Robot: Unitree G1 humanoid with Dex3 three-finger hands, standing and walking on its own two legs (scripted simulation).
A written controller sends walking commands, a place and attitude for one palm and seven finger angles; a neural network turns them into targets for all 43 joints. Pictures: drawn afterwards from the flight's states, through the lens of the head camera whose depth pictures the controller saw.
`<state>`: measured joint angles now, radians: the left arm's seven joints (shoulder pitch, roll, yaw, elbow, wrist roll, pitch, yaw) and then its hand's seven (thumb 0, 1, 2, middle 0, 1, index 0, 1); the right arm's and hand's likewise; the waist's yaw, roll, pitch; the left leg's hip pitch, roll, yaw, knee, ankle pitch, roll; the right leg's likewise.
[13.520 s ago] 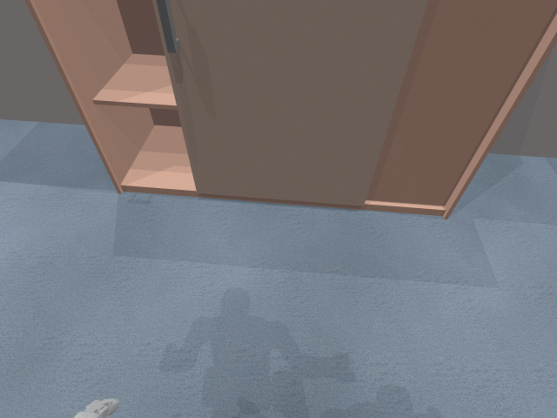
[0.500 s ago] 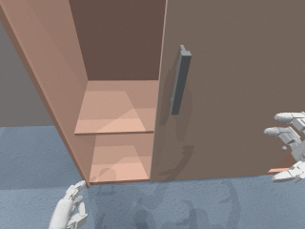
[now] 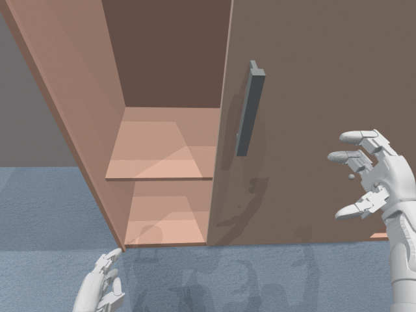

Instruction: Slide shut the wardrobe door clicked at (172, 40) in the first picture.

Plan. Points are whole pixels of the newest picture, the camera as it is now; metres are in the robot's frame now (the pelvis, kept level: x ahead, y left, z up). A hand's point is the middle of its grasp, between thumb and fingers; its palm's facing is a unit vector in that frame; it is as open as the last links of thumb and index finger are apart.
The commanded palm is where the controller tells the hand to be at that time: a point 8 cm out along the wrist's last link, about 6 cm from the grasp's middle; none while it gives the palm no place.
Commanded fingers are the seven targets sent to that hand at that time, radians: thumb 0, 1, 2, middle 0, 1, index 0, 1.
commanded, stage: move the hooked fingers beside the handle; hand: right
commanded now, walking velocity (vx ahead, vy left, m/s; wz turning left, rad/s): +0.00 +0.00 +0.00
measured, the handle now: (246, 111) +0.53 -0.06 +0.12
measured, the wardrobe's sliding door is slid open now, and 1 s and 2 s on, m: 0.39 0.39 0.39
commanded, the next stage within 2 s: none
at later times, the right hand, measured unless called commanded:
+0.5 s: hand (317, 152) +0.38 -0.18 +0.14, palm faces -0.06 +1.00 -0.03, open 14.0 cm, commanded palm +0.36 -0.24 +0.13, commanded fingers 0.00 0.50 -0.30 0.30 1.20 0.30 1.20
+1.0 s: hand (295, 131) +0.45 -0.15 +0.14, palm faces -0.07 +1.00 +0.00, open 14.0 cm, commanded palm +0.43 -0.21 +0.13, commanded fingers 0.00 0.50 -0.30 0.30 1.20 0.30 1.20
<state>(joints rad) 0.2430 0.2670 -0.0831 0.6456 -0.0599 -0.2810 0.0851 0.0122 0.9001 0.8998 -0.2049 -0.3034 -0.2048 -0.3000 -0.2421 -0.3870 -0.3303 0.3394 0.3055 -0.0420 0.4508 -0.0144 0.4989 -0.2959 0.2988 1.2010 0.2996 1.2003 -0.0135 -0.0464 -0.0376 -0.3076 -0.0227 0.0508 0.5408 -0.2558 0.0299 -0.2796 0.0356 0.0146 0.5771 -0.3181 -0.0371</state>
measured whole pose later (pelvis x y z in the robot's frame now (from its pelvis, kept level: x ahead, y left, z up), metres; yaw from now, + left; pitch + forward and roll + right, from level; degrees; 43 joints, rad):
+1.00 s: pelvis +0.00 +0.01 +0.00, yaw +1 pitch +7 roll +0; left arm 0.33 0.29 -0.04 0.68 -0.05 -0.15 0.05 0.01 0.90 0.90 -0.20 -0.30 -0.20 -0.30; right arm -0.72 -0.38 -0.28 0.89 0.18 -0.15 0.27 -0.01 0.50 -0.30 0.30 1.20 0.30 1.20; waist 0.07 -0.03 -0.05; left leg -0.43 -0.04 0.03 0.57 -0.25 0.04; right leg -0.39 0.02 -0.01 0.60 -0.32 -0.03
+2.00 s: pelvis +0.01 +0.00 -0.01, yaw +2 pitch +11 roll +1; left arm 0.39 0.27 -0.03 0.67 -0.02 -0.08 -0.01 0.01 0.90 0.90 -0.20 -0.30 -0.20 -0.30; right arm -0.86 -0.35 -0.29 1.07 0.13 -0.24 0.19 -0.01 0.50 -0.30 0.30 1.20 0.30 1.20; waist 0.10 -0.03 -0.08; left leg -0.53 -0.04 0.02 0.63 -0.29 0.03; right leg -0.50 0.02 -0.02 0.68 -0.37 -0.04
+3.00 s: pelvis +0.00 +0.01 -0.01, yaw +2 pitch +11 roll +1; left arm 0.40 0.28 -0.03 0.68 -0.02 -0.08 0.00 0.01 0.90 0.90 -0.20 -0.30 -0.20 -0.30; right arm -0.94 -0.34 -0.28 1.14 0.10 -0.27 0.12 -0.01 0.50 -0.30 0.35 1.24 0.35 1.24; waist 0.12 -0.03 -0.06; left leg -0.56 -0.04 0.03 0.64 -0.27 0.04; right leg -0.52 0.01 -0.01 0.68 -0.35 -0.03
